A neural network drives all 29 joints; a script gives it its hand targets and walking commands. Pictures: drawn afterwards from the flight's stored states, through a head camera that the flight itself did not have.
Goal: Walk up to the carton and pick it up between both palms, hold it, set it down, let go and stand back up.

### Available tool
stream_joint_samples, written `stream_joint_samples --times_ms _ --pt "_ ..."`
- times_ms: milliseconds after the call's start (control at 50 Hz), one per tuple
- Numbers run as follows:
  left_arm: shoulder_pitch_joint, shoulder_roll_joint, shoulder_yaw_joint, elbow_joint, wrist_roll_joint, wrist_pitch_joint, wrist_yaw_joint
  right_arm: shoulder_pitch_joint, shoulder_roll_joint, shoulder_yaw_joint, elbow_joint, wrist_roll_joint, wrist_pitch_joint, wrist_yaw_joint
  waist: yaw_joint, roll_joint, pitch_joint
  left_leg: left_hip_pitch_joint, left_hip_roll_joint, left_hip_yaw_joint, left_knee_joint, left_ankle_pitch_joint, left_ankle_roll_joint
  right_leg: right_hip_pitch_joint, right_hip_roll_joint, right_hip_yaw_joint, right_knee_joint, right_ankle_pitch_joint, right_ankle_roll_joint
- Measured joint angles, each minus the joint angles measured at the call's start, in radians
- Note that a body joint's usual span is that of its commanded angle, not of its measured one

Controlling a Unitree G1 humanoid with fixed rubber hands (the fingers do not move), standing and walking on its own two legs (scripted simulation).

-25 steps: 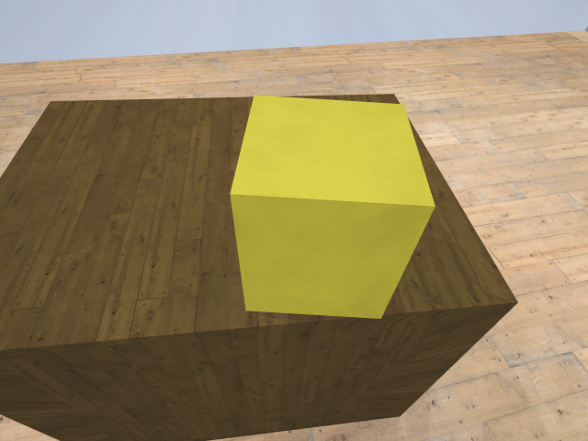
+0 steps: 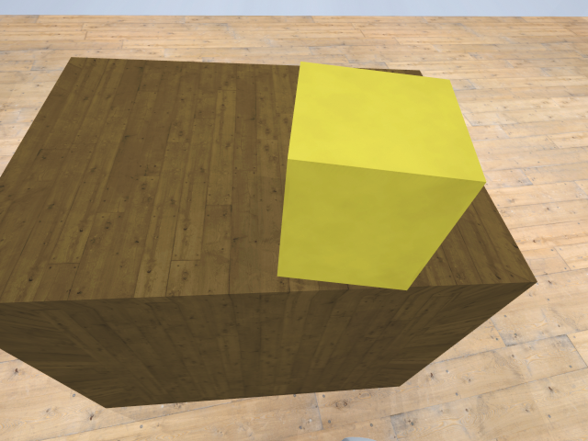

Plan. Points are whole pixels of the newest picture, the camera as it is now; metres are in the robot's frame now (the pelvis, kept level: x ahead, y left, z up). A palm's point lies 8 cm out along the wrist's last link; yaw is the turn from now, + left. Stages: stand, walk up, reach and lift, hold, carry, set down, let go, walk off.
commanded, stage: walk up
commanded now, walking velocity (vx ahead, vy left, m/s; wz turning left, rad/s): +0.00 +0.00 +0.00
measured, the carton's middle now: (357, 184) +0.44 -0.06 +0.10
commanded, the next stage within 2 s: stand in 1.84 s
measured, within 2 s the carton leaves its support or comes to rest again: neither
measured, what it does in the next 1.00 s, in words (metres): shifts its weight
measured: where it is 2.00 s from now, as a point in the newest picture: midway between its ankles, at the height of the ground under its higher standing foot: outside the picture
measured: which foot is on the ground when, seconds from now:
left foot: down 0.00-1.00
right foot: down 0.00-1.00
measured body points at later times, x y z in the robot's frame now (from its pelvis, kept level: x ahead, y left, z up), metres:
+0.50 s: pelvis +0.00 +0.03 +0.01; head -0.01 +0.04 +0.46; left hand -0.03 +0.23 -0.16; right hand -0.02 -0.17 -0.15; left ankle -0.02 +0.08 -0.73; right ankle -0.03 -0.12 -0.73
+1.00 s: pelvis +0.02 +0.06 +0.01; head +0.02 +0.07 +0.46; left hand -0.01 +0.26 -0.17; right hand -0.02 -0.14 -0.16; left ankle -0.02 +0.08 -0.73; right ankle -0.03 -0.12 -0.73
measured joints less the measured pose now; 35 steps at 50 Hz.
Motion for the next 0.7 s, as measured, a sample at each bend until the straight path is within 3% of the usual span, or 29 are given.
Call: stream_joint_samples --times_ms 80,160,240,380,700 --pt "0.012 -0.009 -0.008 0.020 -0.009 0.000 -0.013 0.030 0.027 0.020 0.020 -0.006 -0.010 -0.006 0.012 -0.014 -0.024 0.045 -0.026 0.017 -0.083 0.042 0.018 0.031 -0.004 0.030 0.044 -0.019 -0.017" --pt "0.034 -0.019 -0.019 0.052 -0.014 -0.013 -0.007 0.034 0.028 0.026 0.027 0.001 -0.019 -0.009 0.006 -0.028 -0.039 0.058 -0.064 0.039 -0.102 0.051 0.032 0.113 -0.024 0.042 -0.061 0.040 -0.008" --pt "0.053 -0.053 -0.034 0.086 -0.013 -0.020 -0.004 0.033 0.005 0.021 0.039 0.013 -0.011 -0.011 -0.009 0.027 -0.041 0.086 -0.056 0.029 -0.129 0.063 0.037 0.173 -0.016 0.034 -0.155 0.101 0.046" --pt "0.092 -0.078 -0.055 0.120 -0.013 -0.035 -0.001 0.053 0.000 0.019 0.059 0.016 -0.018 0.003 -0.018 0.049 -0.053 0.107 -0.064 0.022 -0.189 0.097 0.046 0.201 -0.024 0.029 -0.225 0.137 0.055" --pt "0.119 -0.096 -0.062 0.134 -0.018 -0.045 0.004 0.103 0.031 0.025 0.092 0.015 -0.026 -0.001 -0.020 0.031 -0.070 0.101 -0.096 0.025 -0.213 0.105 0.071 0.182 -0.055 0.036 -0.220 0.128 0.081"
